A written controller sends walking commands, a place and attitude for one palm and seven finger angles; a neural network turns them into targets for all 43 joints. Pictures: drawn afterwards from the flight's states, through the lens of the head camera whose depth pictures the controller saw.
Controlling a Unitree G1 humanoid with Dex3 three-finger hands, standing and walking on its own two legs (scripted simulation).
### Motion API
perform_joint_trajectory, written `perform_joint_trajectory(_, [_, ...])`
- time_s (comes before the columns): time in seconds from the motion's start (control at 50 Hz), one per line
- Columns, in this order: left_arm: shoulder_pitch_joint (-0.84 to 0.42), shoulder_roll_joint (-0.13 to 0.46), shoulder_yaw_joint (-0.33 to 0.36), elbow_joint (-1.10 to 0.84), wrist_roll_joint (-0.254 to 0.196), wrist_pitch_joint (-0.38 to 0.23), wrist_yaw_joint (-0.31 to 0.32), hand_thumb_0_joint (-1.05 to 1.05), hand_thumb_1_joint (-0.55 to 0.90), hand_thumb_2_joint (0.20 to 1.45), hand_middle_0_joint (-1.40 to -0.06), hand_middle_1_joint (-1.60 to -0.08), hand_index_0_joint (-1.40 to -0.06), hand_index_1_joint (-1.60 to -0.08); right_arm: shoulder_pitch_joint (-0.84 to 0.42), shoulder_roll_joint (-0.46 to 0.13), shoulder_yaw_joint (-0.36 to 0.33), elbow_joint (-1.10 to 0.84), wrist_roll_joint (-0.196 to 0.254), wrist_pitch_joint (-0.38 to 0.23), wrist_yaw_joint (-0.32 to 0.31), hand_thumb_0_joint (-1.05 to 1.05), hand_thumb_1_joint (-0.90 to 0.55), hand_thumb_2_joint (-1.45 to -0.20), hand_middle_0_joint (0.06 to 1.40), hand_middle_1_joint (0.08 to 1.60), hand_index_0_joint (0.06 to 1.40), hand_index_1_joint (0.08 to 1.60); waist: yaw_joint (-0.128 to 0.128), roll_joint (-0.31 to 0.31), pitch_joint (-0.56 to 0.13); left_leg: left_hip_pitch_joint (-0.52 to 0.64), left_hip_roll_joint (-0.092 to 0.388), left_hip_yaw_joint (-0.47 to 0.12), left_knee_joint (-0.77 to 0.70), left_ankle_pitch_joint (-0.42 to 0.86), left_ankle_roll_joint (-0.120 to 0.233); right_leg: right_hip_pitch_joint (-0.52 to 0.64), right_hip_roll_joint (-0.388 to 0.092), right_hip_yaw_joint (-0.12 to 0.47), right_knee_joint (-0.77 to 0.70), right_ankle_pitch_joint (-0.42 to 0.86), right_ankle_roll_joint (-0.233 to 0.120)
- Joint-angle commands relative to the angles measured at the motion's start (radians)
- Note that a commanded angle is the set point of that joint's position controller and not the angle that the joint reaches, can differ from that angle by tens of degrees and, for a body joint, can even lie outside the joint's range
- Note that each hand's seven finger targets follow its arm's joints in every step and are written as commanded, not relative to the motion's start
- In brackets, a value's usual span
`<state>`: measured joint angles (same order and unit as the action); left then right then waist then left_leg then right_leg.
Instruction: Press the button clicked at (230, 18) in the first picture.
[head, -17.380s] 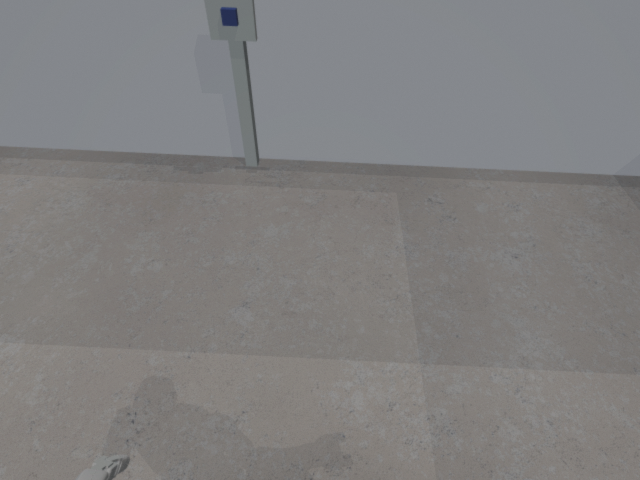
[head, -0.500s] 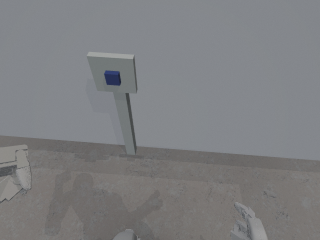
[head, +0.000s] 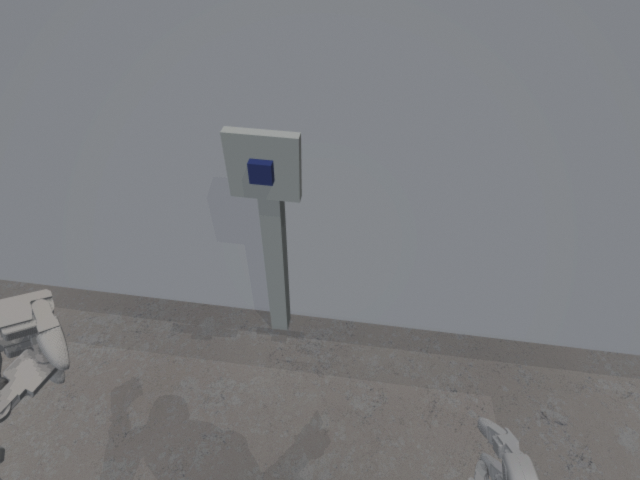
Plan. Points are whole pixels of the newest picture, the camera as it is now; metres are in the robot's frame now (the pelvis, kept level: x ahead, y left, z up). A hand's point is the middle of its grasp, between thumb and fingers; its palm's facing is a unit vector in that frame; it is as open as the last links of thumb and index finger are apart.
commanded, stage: stop stepping back and stand still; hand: left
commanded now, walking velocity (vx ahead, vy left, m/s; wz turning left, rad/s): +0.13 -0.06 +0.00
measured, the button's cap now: (261, 171) +0.79 +0.18 -0.04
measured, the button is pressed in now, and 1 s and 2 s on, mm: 0 0 0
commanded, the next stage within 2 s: let the arm hang, fingers relaxed in 0.12 s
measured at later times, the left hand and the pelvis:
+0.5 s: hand out of the picture +0.11 +0.18 -0.16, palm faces +0.12 -0.97 -0.20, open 3.2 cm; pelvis +0.02 -0.01 -0.01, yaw +3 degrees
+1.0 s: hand out of the picture -0.03 +0.16 -0.17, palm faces +0.06 -0.98 -0.18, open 7.0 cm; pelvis +0.00 +0.00 +0.01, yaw +1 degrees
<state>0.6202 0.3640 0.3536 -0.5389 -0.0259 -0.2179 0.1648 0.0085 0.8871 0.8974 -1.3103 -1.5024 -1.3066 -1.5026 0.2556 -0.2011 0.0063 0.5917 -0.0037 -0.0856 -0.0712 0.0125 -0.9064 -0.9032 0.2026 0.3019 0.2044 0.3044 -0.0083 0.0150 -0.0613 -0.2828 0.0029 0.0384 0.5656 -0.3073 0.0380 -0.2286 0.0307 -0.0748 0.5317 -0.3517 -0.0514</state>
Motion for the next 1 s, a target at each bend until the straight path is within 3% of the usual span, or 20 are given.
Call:
perform_joint_trajectory(0.0, [-0.126, 0.154, 0.085, -0.191, -0.005, -0.038, 0.021, 0.0, 0.9, 0.9, -1.3, -1.5, -1.3, -1.5, -0.108, -0.139, -0.043, -0.136, -0.003, -0.056, -0.02, 0.0, -0.9, -0.9, 0.2, 0.3, 0.2, 0.3, -0.025, 0.104, 0.071, 0.012, 0.182, -0.311, -0.282, -0.23, 0.074, -0.113, -0.032, 0.09, 0.03, -0.094, 0.021])
perform_joint_trajectory(0.02, [-0.127, 0.147, 0.077, -0.207, 0.001, -0.036, 0.021, 0.0, 0.9, 0.9, -1.3, -1.5, -1.3, -1.5, -0.109, -0.13, -0.035, -0.133, -0.005, -0.062, -0.022, 0.0, -0.9, -0.9, 0.2, 0.3, 0.2, 0.3, -0.022, 0.162, 0.057, 0.011, 0.229, -0.384, -0.342, -0.302, 0.091, -0.12, -0.014, 0.049, 0.105, -0.07, 0.039])
perform_joint_trajectory(0.06, [-0.105, 0.147, 0.075, -0.212, 0.011, -0.019, 0.017, 0.0, 0.9, 0.9, -1.3, -1.5, -1.3, -1.5, -0.122, -0.115, -0.027, -0.138, -0.009, -0.065, -0.019, 0.0, -0.9, -0.9, 0.2, 0.3, 0.2, 0.3, -0.014, 0.174, 0.078, -0.105, 0.245, -0.383, -0.408, -0.424, 0.099, -0.055, -0.014, 0.035, 0.155, -0.082, 0.038])
perform_joint_trajectory(0.12, [-0.075, 0.171, 0.092, -0.277, 0.009, -0.019, 0.017, 0.0, 0.9, 0.9, -1.3, -1.5, -1.3, -1.5, -0.124, -0.115, -0.026, -0.139, -0.013, -0.076, -0.013, 0.0, -0.9, -0.9, 0.2, 0.3, 0.2, 0.3, -0.001, 0.101, 0.061, -0.129, 0.19, -0.264, -0.327, -0.262, 0.07, 0.068, -0.022, 0.027, -0.029, -0.016, 0.034])
perform_joint_trajectory(0.18, [-0.021, 0.178, 0.113, -0.266, -0.002, -0.026, 0.019, 0.0, 0.9, 0.9, -1.3, -1.5, -1.3, -1.5, -0.113, -0.115, -0.03, -0.129, -0.014, -0.067, -0.003, 0.0, -0.9, -0.9, 0.2, 0.3, 0.2, 0.3, -0.009, 0.002, 0.009, -0.126, 0.088, -0.14, -0.124, 0.013, 0.02, 0.138, -0.109, 0.187, -0.151, 0.097, -0.017])
perform_joint_trajectory(0.2, [-0.118, -0.041, -0.287, 0.623, 0.058, 0.131, -0.115, 0.0, 0.9, 0.9, -1.3, -1.5, -1.3, -1.5, -0.115, -0.157, -0.091, 0.123, 0.01, -0.113, 0.075, 0.0, -0.9, -0.9, 0.2, 0.3, 0.2, 0.3, -0.046, -0.123, 0.036, -0.079, 0.081, -0.051, 0.136, 0.101, -0.017, -0.028, -0.243, 0.174, -0.061, 0.349, -0.028])
perform_joint_trajectory(0.22, [-0.1, -0.069, -0.248, 0.659, 0.067, 0.205, -0.138, 0.0, 0.9, 0.9, -1.263, -1.46, -1.263, -1.46, 0.019, -0.11, -0.085, 0.126, -0.002, -0.038, 0.082, 0.0, -0.9, -0.9, 0.2, 0.3, 0.2, 0.3, -0.032, -0.128, -0.002, -0.03, 0.058, -0.053, 0.138, 0.096, -0.024, -0.057, -0.26, 0.226, -0.034, 0.457, -0.072])
perform_joint_trajectory(0.26, [-0.131, -0.069, -0.252, 0.671, 0.062, 0.216, -0.148, 0.0, 0.9, 0.9, -1.19, -1.38, -1.19, -1.38, 0.026, -0.095, -0.067, 0.102, -0.007, 0.014, 0.078, 0.0, -0.9, -0.9, 0.2, 0.3, 0.2, 0.3, -0.02, -0.124, -0.009, -0.045, 0.044, -0.042, 0.158, 0.105, -0.018, -0.059, -0.233, 0.168, -0.008, 0.457, -0.072])
perform_joint_trajectory(0.28, [-0.169, -0.058, -0.257, 0.708, 0.062, 0.215, -0.15, 0.0, 0.9, 0.9, -1.153, -1.34, -1.153, -1.34, 0.017, -0.09, -0.06, 0.087, -0.011, 0.033, 0.077, 0.0, -0.9, -0.9, 0.2, 0.3, 0.2, 0.3, -0.014, -0.187, 0.011, -0.06, 0.03, -0.043, 0.147, 0.087, -0.011, -0.056, -0.227, 0.167, -0.02, 0.418, -0.069])
perform_joint_trajectory(0.32, [-0.221, -0.05, -0.265, 0.81, 0.06, 0.214, -0.148, 0.0, 0.9, 0.9, -1.08, -1.26, -1.08, -1.26, -0.002, -0.1, -0.057, 0.076, -0.023, 0.054, 0.074, 0.0, -0.9, -0.9, 0.2, 0.3, 0.2, 0.3, -0.004, -0.277, 0.034, -0.085, 0.02, -0.051, 0.122, 0.116, -0.003, 0.009, -0.222, 0.161, -0.027, 0.521, -0.071])
perform_joint_trajectory(0.34, [-0.241, -0.048, -0.269, 0.869, 0.06, 0.215, -0.145, 0.0, 0.9, 0.9, -1.043, -1.22, -1.043, -1.22, -0.008, -0.104, -0.056, 0.085, -0.028, 0.06, 0.07, 0.0, -0.9, -0.9, 0.2, 0.3, 0.2, 0.3, -0.001, -0.279, 0.03, -0.064, 0.023, -0.063, 0.084, 0.167, 0.001, 0.034, -0.213, 0.157, -0.016, 0.583, -0.062])
perform_joint_trajectory(0.38, [-0.267, -0.04, -0.278, 0.991, 0.052, 0.221, -0.14, 0.0, 0.9, 0.9, -0.97, -1.14, -0.97, -1.14, -0.006, -0.106, -0.049, 0.123, -0.027, 0.065, 0.059, 0.0, -0.9, -0.9, 0.2, 0.3, 0.2, 0.3, 0.001, -0.182, 0.011, 0.027, 0.052, -0.093, 0.019, 0.354, 0.012, 0.044, -0.181, 0.128, 0.005, 0.613, -0.017])
perform_joint_trajectory(0.4, [-0.283, -0.039, -0.283, 1.049, 0.048, 0.226, -0.138, 0.0, 0.9, 0.9, -0.933, -1.1, -0.933, -1.1, -0.004, -0.116, -0.045, 0.146, -0.026, 0.067, 0.055, 0.0, -0.9, -0.9, 0.2, 0.3, 0.2, 0.3, 0.0, -0.033, 0.035, 0.056, 0.078, -0.127, -0.01, 0.429, 0.022, 0.003, -0.154, 0.116, 0.015, 0.501, -0.002])
perform_joint_trajectory(0.44, [-0.299, -0.048, -0.293, 1.162, 0.041, 0.225, -0.136, 0.0, 0.9, 0.9, -0.86, -1.02, -0.86, -1.02, 0.009, -0.108, -0.03, 0.202, -0.025, 0.069, 0.047, 0.0, -0.9, -0.9, 0.2, 0.3, 0.2, 0.3, 0.009, 0.145, 0.068, 0.039, 0.118, -0.179, -0.082, 0.489, 0.052, 0.024, -0.108, 0.09, -0.005, 0.291, 0.013])
perform_joint_trajectory(0.5, [-0.258, -0.084, -0.287, 1.297, 0.039, 0.219, -0.13, 0.0, 0.9, 0.9, -0.75, -0.9, -0.75, -0.9, 0.011, -0.075, -0.026, 0.251, -0.025, 0.074, 0.034, 0.0, -0.9, -0.9, 0.2, 0.3, 0.2, 0.3, 0.028, 0.214, 0.044, 0.055, 0.113, -0.155, -0.098, 0.461, 0.042, 0.09, -0.105, 0.097, -0.085, 0.273, 0.001])
perform_joint_trajectory(0.56, [-0.283, -0.073, -0.303, 1.387, 0.033, 0.215, -0.135, 0.0, 0.9, 0.9, -0.64, -0.78, -0.64, -0.78, 0.044, -0.063, -0.025, 0.298, -0.018, 0.079, 0.029, 0.0, -0.9, -0.9, 0.2, 0.3, 0.2, 0.3, 0.011, 0.168, -0.001, 0.098, 0.1, -0.13, -0.108, 0.382, 0.023, 0.126, -0.123, 0.113, -0.122, 0.321, -0.017])
perform_joint_trajectory(0.6, [-0.298, -0.074, -0.311, 1.431, 0.034, 0.215, -0.137, 0.0, 0.9, 0.9, -0.567, -0.7, -0.567, -0.7, 0.058, -0.071, -0.028, 0.322, -0.014, 0.083, 0.028, 0.0, -0.9, -0.9, 0.2, 0.3, 0.2, 0.3, 0.006, 0.071, 0.025, 0.103, 0.108, -0.137, -0.128, 0.355, 0.024, 0.116, -0.117, 0.107, -0.143, 0.305, -0.015])
perform_joint_trajectory(0.68, [-0.287, -0.089, -0.328, 1.517, 0.032, 0.213, -0.135, 0.0, 0.9, 0.9, -0.42, -0.54, -0.42, -0.54, 0.079, -0.071, -0.024, 0.38, -0.01, 0.086, 0.026, 0.0, -0.9, -0.9, 0.2, 0.3, 0.2, 0.3, 0.002, -0.035, 0.069, 0.122, 0.105, -0.125, -0.165, 0.301, 0.023, 0.095, -0.128, 0.117, -0.183, 0.294, -0.014])
perform_joint_trajectory(0.8, [-0.258, -0.114, -0.341, 1.608, 0.031, 0.214, -0.129, 0.0, 0.9, 0.9, -0.2, -0.3, -0.2, -0.3, 0.093, -0.051, -0.014, 0.458, -0.01, 0.089, 0.026, 0.0, -0.9, -0.9, 0.2, 0.3, 0.2, 0.3, 0.005, -0.044, 0.157, 0.116, 0.101, -0.119, -0.215, 0.213, 0.025, 0.04, -0.123, 0.121, -0.215, 0.179, -0.014])
perform_joint_trajectory(0.98, [-0.226, -0.146, -0.344, 1.666, 0.03, 0.21, -0.124, 0.0, 0.9, 0.9, -0.2, -0.3, -0.2, -0.3, 0.125, -0.011, -0.009, 0.516, -0.013, 0.091, 0.026, 0.0, -0.9, -0.9, 0.2, 0.3, 0.2, 0.3, 0.004, -0.014, 0.179, 0.096, 0.088, -0.11, -0.244, 0.117, 0.02, 0.019, -0.123, 0.142, -0.231, 0.113, -0.019])
